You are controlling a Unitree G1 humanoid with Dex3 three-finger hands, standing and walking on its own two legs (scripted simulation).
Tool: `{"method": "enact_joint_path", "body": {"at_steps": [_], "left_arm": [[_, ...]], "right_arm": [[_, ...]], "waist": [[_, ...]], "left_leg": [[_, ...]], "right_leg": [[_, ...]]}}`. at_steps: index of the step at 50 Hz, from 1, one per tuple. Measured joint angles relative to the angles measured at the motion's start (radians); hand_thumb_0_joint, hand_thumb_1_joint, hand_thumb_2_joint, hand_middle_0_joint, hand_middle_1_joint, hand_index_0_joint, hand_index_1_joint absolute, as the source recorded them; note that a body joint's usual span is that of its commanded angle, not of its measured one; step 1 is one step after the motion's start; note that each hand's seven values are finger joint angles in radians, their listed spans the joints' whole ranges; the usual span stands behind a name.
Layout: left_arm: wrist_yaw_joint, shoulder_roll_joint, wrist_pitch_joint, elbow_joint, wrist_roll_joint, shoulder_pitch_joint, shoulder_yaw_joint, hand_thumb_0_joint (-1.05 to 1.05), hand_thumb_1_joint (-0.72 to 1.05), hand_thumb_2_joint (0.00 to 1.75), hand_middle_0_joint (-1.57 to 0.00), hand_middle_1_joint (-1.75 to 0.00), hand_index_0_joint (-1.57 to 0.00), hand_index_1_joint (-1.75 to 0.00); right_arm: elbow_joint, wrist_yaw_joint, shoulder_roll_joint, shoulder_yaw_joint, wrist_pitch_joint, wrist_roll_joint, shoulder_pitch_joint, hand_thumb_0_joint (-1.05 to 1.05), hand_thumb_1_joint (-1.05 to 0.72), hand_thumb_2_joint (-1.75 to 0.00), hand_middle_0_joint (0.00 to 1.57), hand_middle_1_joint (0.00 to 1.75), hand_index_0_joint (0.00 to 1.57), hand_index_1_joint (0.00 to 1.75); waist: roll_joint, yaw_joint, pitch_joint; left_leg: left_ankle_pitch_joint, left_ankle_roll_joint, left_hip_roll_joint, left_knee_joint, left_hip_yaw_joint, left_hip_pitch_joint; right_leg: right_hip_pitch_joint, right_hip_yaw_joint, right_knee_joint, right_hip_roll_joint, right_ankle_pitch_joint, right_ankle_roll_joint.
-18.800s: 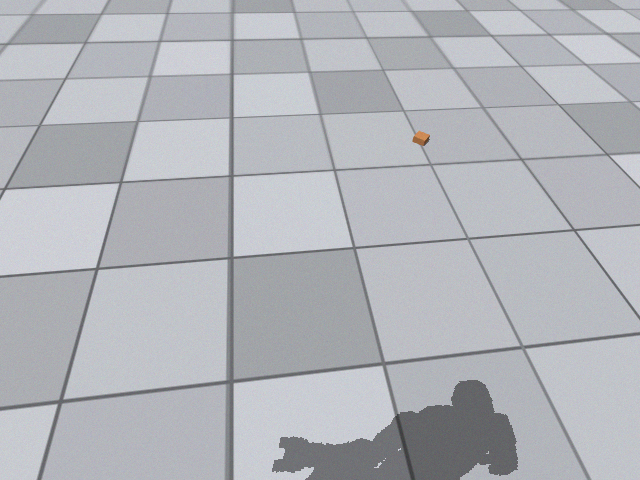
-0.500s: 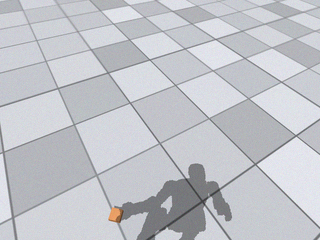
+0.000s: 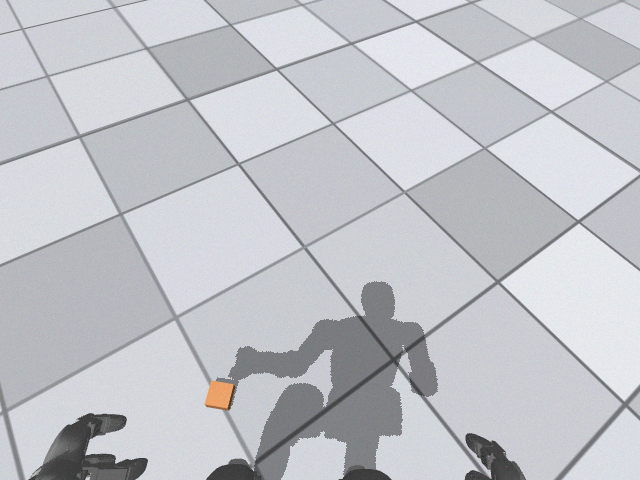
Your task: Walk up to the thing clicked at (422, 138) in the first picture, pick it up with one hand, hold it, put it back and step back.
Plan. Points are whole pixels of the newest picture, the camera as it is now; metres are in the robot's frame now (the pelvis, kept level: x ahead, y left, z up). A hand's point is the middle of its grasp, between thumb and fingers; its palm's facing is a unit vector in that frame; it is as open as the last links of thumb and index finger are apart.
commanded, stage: rise first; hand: left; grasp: from above
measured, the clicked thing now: (220, 395) +0.37 +0.22 -0.73
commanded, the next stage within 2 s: none
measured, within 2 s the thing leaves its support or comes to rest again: neither
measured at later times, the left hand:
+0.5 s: hand out of the picture +0.14 +0.27 -0.23, palm faces -0.20 -0.86 -0.47, open 13.2 cm
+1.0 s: hand (151, 443) +0.22 +0.29 -0.41, palm faces -0.48 -0.49 -0.73, open 13.5 cm
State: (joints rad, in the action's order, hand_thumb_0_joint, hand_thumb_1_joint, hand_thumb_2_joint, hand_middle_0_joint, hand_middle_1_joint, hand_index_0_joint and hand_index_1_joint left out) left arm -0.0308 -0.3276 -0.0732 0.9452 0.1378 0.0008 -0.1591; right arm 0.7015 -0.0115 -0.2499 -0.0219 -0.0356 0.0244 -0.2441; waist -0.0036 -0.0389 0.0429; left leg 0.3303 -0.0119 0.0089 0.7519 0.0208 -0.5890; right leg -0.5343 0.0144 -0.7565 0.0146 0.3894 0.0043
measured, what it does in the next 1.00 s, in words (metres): lowers itself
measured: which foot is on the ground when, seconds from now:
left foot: down 0.00-1.00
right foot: down 0.00-1.00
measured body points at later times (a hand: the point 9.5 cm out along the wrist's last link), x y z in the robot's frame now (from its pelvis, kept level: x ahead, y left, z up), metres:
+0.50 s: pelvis -0.01 +0.01 -0.10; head +0.12 +0.02 +0.34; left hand +0.14 +0.31 -0.20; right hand +0.19 -0.24 -0.19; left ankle +0.02 +0.13 -0.71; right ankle -0.01 -0.12 -0.71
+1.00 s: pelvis -0.06 +0.01 -0.27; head +0.14 +0.03 +0.14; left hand +0.24 +0.32 -0.37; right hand +0.14 -0.26 -0.39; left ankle +0.02 +0.13 -0.71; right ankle -0.01 -0.12 -0.71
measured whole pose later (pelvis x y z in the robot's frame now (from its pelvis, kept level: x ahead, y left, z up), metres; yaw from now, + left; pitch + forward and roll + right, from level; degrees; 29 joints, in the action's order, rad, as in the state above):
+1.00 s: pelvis -0.06 +0.01 -0.27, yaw -3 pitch +34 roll -4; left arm 0.06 -0.51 0.21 0.70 0.69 0.19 -0.15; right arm 0.64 0.07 -0.29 -0.06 -0.15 -0.02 -0.02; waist 0.00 0.00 0.16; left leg 0.66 -0.01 0.02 1.94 0.07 -1.88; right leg -1.79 -0.03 -1.93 0.05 0.74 -0.01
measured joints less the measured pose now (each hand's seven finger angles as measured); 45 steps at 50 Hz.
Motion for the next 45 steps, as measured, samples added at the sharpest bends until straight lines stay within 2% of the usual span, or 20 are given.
{"method": "enact_joint_path", "body": {"at_steps": [5,10,25,30,33,37,45], "left_arm": [[0.006,0.005,-0.026,-0.085,0.036,-0.066,-0.017,0.01,-0.11,0.78,-0.34,-0.78,-0.34,-0.78],[0.01,0.005,-0.025,-0.24,0.057,-0.14,-0.015,0.0,-0.26,0.79,-0.35,-0.81,-0.34,-0.82],[0.016,-0.01,-0.066,-0.535,0.122,-0.279,0.018,0.0,-0.4,0.85,-0.3,-0.86,-0.29,-0.87],[0.019,-0.022,-0.062,-0.579,0.154,-0.293,0.032,0.0,-0.43,0.86,-0.28,-0.88,-0.27,-0.89],[0.02,-0.041,-0.03,-0.546,0.195,-0.259,0.036,0.0,-0.45,0.87,-0.26,-0.89,-0.26,-0.9],[0.024,-0.076,0.05,-0.47,0.265,-0.177,0.038,0.0,-0.45,0.89,-0.25,-0.89,-0.24,-0.9],[0.068,-0.142,0.228,-0.325,0.453,0.047,0.028,0.0,-0.46,0.92,-0.23,-0.89,-0.22,-0.91]], "right_arm": [[-0.062,0.003,-0.005,-0.011,-0.024,-0.006,-0.007,0.01,-0.91,-0.9,0.2,0.3,0.2,0.3],[-0.098,-0.004,-0.006,-0.021,-0.046,-0.012,0.017,0.01,-0.93,-0.9,0.2,0.3,0.2,0.3],[-0.163,0.015,0.006,-0.015,-0.086,-0.019,0.094,0.01,-0.94,-0.91,0.2,0.3,0.2,0.3],[-0.169,0.027,0.005,-0.015,-0.093,-0.016,0.113,0.01,-0.96,-0.91,0.2,0.3,0.2,0.3],[-0.168,0.035,-0.001,-0.014,-0.104,-0.018,0.127,0.01,-0.96,-0.91,0.2,0.3,0.2,0.3],[-0.159,0.046,-0.015,-0.02,-0.125,-0.025,0.154,0.01,-0.95,-0.91,0.2,0.3,0.2,0.3],[-0.102,0.065,-0.041,-0.032,-0.134,-0.036,0.209,0.01,-0.93,-0.91,0.2,0.3,0.2,0.3]], "waist": [[-0.002,0.0,0.036],[0.0,0.007,0.047],[-0.003,0.016,0.108],[-0.005,0.021,0.12],[-0.002,0.023,0.128],[0.0,0.026,0.138],[0.003,0.033,0.139]], "left_leg": [[0.073,0.002,0.0,0.162,-0.002,-0.149],[0.135,0.004,0.0,0.307,0.003,-0.282],[0.241,0.006,0.002,0.58,0.025,-0.572],[0.261,0.008,-0.001,0.654,0.031,-0.656],[0.27,0.008,-0.005,0.709,0.032,-0.727],[0.289,0.008,-0.005,0.813,0.034,-0.855],[0.324,0.004,0.001,1.055,0.039,-1.136]], "right_leg": [[-0.147,0.002,-0.159,0.003,0.073,-0.003],[-0.275,-0.003,-0.3,0.005,0.135,-0.005],[-0.546,-0.025,-0.554,0.012,0.242,-0.008],[-0.625,-0.031,-0.625,0.011,0.264,-0.011],[-0.696,-0.032,-0.684,0.009,0.278,-0.011],[-0.823,-0.034,-0.793,0.01,0.302,-0.013],[-1.103,-0.037,-1.041,0.022,0.343,-0.015]]}}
